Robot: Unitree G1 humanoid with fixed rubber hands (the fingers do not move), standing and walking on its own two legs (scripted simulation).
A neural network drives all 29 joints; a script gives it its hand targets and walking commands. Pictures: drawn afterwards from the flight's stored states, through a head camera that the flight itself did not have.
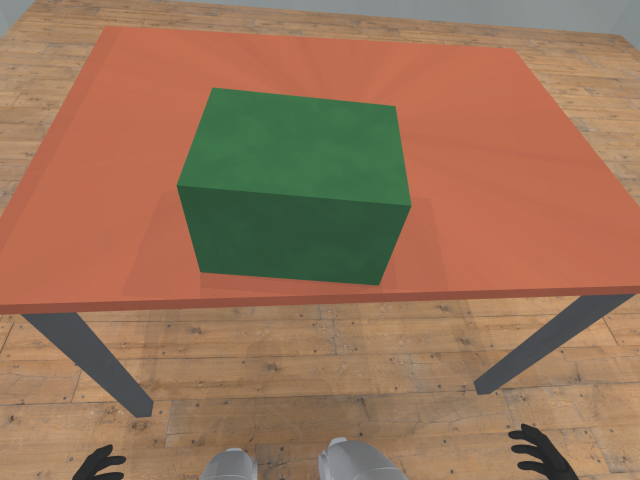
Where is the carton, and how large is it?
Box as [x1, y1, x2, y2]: [176, 87, 411, 285]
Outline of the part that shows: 212,87 176,185 200,271 378,285 411,205 395,106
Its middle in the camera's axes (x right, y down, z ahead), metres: -0.03 -0.08 +0.56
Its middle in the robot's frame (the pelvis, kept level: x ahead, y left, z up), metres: +0.49 +0.03 +0.07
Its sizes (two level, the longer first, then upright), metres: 0.262 0.198 0.173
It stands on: a table, 0.70 m high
